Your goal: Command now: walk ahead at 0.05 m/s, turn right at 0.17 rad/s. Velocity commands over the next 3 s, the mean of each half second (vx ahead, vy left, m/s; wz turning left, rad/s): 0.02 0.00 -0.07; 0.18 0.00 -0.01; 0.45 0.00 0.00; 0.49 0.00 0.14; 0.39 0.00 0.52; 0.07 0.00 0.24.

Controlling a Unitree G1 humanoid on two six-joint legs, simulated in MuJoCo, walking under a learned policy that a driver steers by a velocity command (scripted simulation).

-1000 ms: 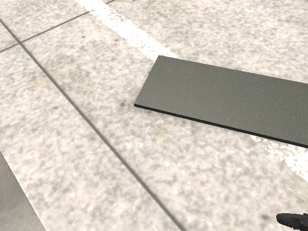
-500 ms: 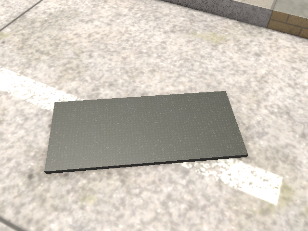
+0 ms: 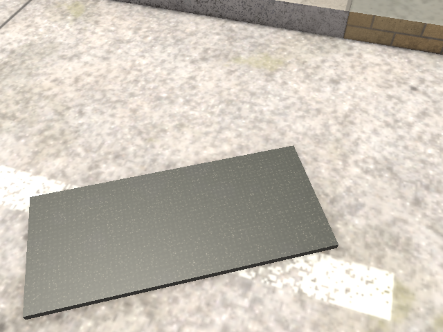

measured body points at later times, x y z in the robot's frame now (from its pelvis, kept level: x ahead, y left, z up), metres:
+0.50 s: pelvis +0.05 +0.04 +0.00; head +0.06 +0.04 +0.45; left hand +0.17 +0.30 -0.12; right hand +0.17 -0.21 -0.12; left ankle +0.04 +0.16 -0.73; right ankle +0.07 -0.08 -0.73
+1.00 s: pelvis +0.13 +0.01 +0.00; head +0.14 -0.01 +0.45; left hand +0.19 +0.28 -0.12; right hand +0.19 -0.27 -0.14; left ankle +0.06 +0.15 -0.67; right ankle +0.11 -0.08 -0.73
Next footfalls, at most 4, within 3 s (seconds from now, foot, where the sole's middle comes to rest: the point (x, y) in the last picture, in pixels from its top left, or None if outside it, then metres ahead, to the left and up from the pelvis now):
0.08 left None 0.08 0.16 -0.77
1.34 left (191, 307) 0.52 0.15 -0.76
1.86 right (276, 235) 0.76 -0.11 -0.75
2.40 left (191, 176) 0.99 0.18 -0.75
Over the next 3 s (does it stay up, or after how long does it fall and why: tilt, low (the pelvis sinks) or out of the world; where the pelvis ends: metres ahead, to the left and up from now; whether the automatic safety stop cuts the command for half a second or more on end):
stays up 0.98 0.08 0.02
